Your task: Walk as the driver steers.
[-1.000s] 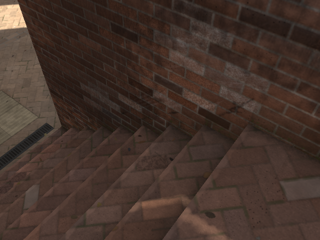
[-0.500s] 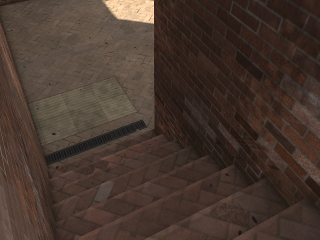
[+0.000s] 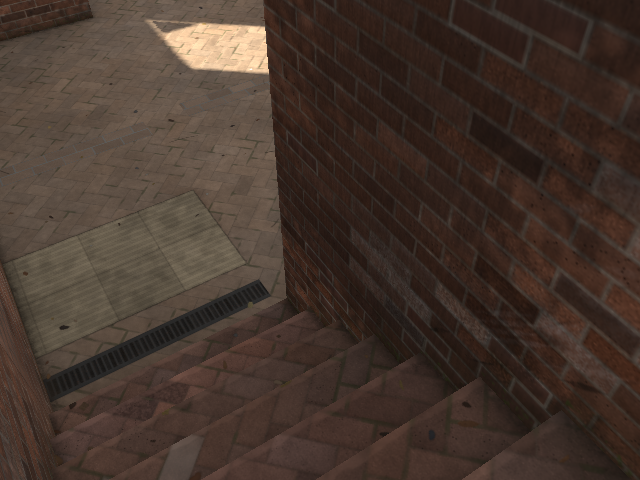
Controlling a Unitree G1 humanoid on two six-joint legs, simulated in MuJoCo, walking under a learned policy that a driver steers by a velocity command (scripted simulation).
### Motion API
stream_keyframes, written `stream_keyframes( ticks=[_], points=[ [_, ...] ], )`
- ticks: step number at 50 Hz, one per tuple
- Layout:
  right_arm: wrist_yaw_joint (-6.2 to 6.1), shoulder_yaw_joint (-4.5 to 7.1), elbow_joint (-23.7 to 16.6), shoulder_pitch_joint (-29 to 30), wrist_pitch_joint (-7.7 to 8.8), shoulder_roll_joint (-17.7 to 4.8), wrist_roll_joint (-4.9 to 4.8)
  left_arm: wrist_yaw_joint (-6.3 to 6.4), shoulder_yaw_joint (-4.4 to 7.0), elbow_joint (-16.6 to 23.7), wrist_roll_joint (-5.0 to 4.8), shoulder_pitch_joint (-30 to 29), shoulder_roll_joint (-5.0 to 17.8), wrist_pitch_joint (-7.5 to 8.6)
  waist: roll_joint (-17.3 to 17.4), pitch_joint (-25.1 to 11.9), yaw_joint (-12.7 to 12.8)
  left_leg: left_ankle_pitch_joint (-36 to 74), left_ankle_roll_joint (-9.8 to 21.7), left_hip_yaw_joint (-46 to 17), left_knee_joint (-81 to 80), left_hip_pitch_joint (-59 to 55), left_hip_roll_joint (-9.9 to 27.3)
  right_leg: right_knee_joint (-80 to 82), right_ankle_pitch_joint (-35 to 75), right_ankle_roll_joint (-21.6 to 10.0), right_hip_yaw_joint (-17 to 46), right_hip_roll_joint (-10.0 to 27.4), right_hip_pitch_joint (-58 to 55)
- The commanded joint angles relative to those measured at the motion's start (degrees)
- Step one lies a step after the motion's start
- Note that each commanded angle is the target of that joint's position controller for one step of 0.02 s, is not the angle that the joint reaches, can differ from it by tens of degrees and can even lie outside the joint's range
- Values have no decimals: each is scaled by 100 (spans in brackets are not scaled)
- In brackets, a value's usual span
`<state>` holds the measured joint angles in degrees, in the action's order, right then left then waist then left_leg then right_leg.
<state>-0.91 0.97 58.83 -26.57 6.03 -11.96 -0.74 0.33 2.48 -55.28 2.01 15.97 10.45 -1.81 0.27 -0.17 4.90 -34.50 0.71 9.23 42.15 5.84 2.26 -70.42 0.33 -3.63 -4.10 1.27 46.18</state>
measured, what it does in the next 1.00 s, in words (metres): goes down: right foot, then left foot 0.19 m lower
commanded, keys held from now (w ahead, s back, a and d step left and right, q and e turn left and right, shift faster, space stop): w+e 0.14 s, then q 0.86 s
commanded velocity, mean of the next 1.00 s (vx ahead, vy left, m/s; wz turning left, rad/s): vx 0.19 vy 0.00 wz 0.20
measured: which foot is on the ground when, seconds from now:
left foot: down 0.00-0.06, up 0.08-0.42, down 0.44-0.88, up 0.90-1.00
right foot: up 0.00-0.04, down 0.06-0.44, up 0.46-0.84, down 0.86-1.00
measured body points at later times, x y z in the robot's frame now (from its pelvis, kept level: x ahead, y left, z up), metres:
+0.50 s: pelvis +0.24 -0.02 -0.14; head +0.24 -0.01 +0.31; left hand +0.31 +0.23 -0.29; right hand +0.27 -0.27 -0.28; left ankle +0.26 +0.04 -0.88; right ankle +0.15 -0.09 -0.61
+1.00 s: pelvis +0.31 -0.05 -0.17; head +0.33 -0.06 +0.28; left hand +0.39 +0.23 -0.27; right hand +0.51 -0.30 -0.28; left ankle +0.26 +0.05 -0.79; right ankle +0.40 -0.15 -0.89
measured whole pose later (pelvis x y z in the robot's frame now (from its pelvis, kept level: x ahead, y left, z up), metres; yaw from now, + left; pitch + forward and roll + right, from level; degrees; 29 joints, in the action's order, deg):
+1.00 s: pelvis +0.31 -0.05 -0.17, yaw +14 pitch -1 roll +0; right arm 0.8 3.9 41.3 -10.5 -3.3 -18.7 1.9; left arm 2.1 0.2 -42.2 0.2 10.1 13.7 -0.6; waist 2.3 2.3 -0.6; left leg -33.9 -0.6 -7.0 75.7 31.8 -8.5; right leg -37.9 -14.3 -1.5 -3.0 1.6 22.7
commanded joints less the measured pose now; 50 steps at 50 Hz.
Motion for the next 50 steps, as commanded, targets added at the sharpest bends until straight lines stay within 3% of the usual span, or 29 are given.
stream_keyframes(
  ticks=[1,2,3,4,5,6,7,9,10,13,17,19,21,22,23,24,26,28,30,33,34,37,39,41,43,45,46,47,50],
  points=[
    [78,268,-518,588,-117,-1215,120,-65,133,-239,21,1035,426,-87,386,778,583,6653,707,-115,-16,1782,1358,1110,-2226,-366,-425,-469,-2971],
    [45,363,-571,994,-144,-1469,132,-112,262,-375,38,1938,738,-90,541,280,1149,7551,795,-327,1429,1797,1388,1513,-2839,-623,-301,-630,-3935],
    [31,475,-620,1681,-164,-1536,28,-137,399,-533,14,2872,1076,-7,155,128,1941,5612,573,-399,4203,2257,702,2355,-2426,-1187,477,-282,-4605],
    [52,137,-911,1630,-154,-307,305,-207,255,-760,-275,2388,1271,125,-1714,888,933,303,486,-669,6148,3864,-719,2684,759,-1327,1968,-2,-3967],
    [89,-44,-1353,638,-123,65,492,-201,224,-619,-468,1923,1540,253,-2174,393,-114,115,445,-1444,5021,4655,-721,4379,-170,-1746,4726,1055,-4073],
    [151,19,-1236,897,-139,-383,513,-140,216,-480,-348,1540,1525,300,-1289,697,-167,68,236,-1521,4426,4544,-408,4594,-1981,-1902,5413,1414,-3135],
    [125,155,-1114,1027,-241,-790,450,-96,161,-141,-142,807,1301,251,-319,857,-376,286,124,-1519,4127,3975,-263,4108,-3371,-1753,5059,1161,-1977],
    [25,175,-1052,1328,-359,-716,472,46,108,25,126,408,1273,356,225,815,-673,1941,1,-1411,3786,3346,-270,3426,-2461,-1449,3701,898,-1125],
    [30,233,-1051,1525,-442,-884,420,97,85,-106,53,502,1035,433,290,714,-609,2877,-79,-1438,2985,2737,-163,3076,-2166,-1128,2907,724,-651],
    [15,154,-1240,1821,-480,-635,386,127,27,-214,-173,750,972,501,-677,338,-515,4099,-21,-1156,1898,2100,-504,2546,-1363,-881,1922,447,-797],
    [-52,-31,-1246,1948,-383,-272,189,245,-81,-17,-156,601,740,361,-531,92,-286,5617,-134,-527,-647,506,-739,1537,-1005,-389,537,96,-875],
    [21,-64,-1048,1449,-365,-209,78,265,-90,-72,-65,677,594,205,-452,211,-371,6235,10,-704,-1960,349,-348,605,-798,-353,241,78,-1516],
    [136,168,-350,-370,-452,-690,248,325,-82,23,-40,192,606,62,-386,-66,-1021,6488,414,-549,-3353,-877,-110,-1224,788,-509,85,147,-1858],
    [179,301,-155,-976,-532,-934,194,216,28,19,-87,271,601,0,772,-382,-1265,7702,779,-1446,-3080,-2111,528,-3857,-1937,-367,-309,-592,-685],
    [302,235,-271,-962,-405,-1171,218,224,-96,456,-165,125,145,15,1242,-382,-939,11582,1146,-2235,-639,-2660,1385,-5464,-4814,-312,-584,-836,975],
    [291,329,-495,-488,-412,-1376,209,287,-189,653,-184,248,190,-3,1355,-856,-593,11437,1681,-2626,-402,-3018,1781,-5969,-4517,-366,27,-547,1821],
    [210,251,-701,32,-438,-1078,186,420,-129,894,6,-377,668,-2,115,-517,-632,8092,1928,-2802,-1150,-1596,1682,-4926,-3414,-149,388,-228,1956],
    [-30,139,-650,360,-375,-990,280,448,-219,1187,11,-1051,524,-57,304,-245,-457,5790,2239,-3869,-1535,-308,1872,-3695,-2609,208,749,-15,1918],
    [-12,41,-655,388,-298,-833,225,499,-170,1198,-12,-1310,635,-216,-121,72,-354,5827,1901,-3460,-1449,542,1111,-2770,-1819,367,479,-162,1596],
    [-129,-60,-814,782,-269,-692,-1,377,-282,1293,-58,-1445,365,-240,397,-7,-319,6376,915,-2731,-1462,1348,405,400,378,416,230,-87,-193],
    [-104,-17,-792,650,-320,-733,20,311,-355,1340,-60,-1573,178,-183,714,-270,-514,6573,684,-2664,-1442,1292,281,863,543,329,75,-212,-778],
    [-62,77,-891,595,-584,-855,124,309,-326,1356,-147,-1531,366,-216,1146,-441,-556,6902,645,-3017,-1066,766,326,1026,502,217,351,-203,-1344],
    [-39,152,-1189,811,-713,-948,153,309,-311,1491,-112,-1896,566,-125,827,-154,-684,5928,749,-3359,-1037,611,393,1607,-217,253,426,-227,-1204],
    [-25,267,-1266,484,-819,-1142,249,259,-395,1697,-292,-2019,438,-74,832,347,-862,4875,615,-3639,-1343,1026,291,3234,-1911,390,227,-517,-2131],
    [6,338,-1659,1089,-778,-1165,172,264,-246,1413,-267,-513,844,90,551,-7,-242,4206,422,-3373,-412,1830,-32,3941,-196,123,851,170,-3932],
    [-22,301,-1941,512,-724,-619,10,245,-106,1377,-129,367,1286,112,-1447,-1096,-303,-1560,185,-2086,2128,3412,-1203,3890,3475,-1266,3094,2541,-5927],
    [78,344,-2037,1121,-769,-873,266,220,-80,1464,-225,310,1210,158,-1183,-868,-148,-1333,49,-1821,3129,4182,-1011,4462,2133,-1681,3858,2560,-5412],
    [148,371,-2147,1571,-790,-958,340,185,-56,1498,-260,115,1035,193,-757,-558,-174,-595,-76,-1873,3718,4228,-877,4731,939,-1627,3539,2322,-4796],
    [277,285,-2317,1610,-1002,-869,299,173,0,1732,-130,-534,1049,184,-1005,-332,-586,529,-355,-1601,4601,3539,-983,4740,699,-1408,2001,1723,-3115]
  ],
)
Next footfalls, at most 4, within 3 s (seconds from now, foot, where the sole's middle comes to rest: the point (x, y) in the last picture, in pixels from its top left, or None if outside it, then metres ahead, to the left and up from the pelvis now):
0.06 right None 0.14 -0.10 -0.74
0.44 left None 0.30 0.04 -0.93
0.86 right None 0.44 -0.15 -0.93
1.28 left None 0.29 0.06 -0.93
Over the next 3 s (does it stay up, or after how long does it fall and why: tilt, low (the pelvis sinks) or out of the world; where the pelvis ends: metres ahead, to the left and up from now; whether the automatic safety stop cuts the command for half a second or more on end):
stays up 0.71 0.23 -0.55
